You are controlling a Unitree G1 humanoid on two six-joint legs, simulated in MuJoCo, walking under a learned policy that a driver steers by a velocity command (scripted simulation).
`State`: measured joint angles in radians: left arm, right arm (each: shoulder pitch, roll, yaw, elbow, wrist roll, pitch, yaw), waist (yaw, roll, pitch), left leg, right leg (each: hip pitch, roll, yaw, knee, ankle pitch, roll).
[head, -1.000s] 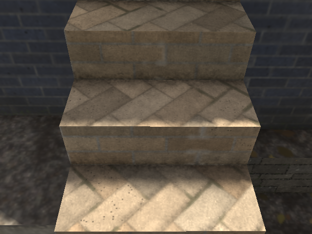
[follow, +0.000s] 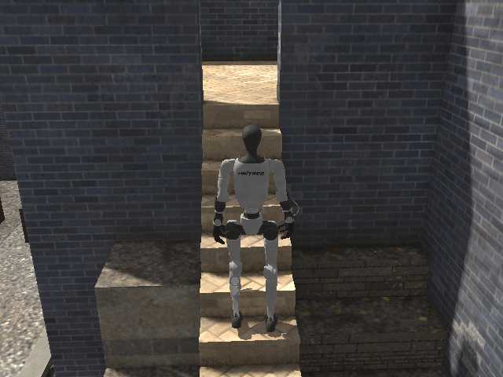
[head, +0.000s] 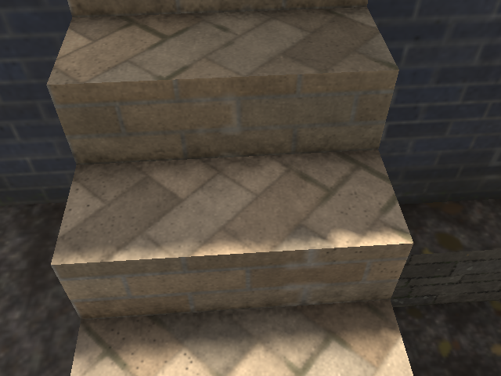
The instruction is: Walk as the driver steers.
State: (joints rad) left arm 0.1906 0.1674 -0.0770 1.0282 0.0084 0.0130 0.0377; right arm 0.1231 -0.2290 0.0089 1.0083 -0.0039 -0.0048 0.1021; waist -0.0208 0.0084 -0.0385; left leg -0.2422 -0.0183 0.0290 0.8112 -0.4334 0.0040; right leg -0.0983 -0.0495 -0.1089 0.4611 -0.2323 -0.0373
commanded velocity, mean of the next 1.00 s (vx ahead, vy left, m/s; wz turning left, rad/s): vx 0.08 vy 0.00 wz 0.00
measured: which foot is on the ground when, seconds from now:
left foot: down 0.00-0.24, up 0.26-0.46, down 0.48-0.92, up 0.94-1.00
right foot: down 0.00-0.50, up 0.52-0.86, down 0.88-1.00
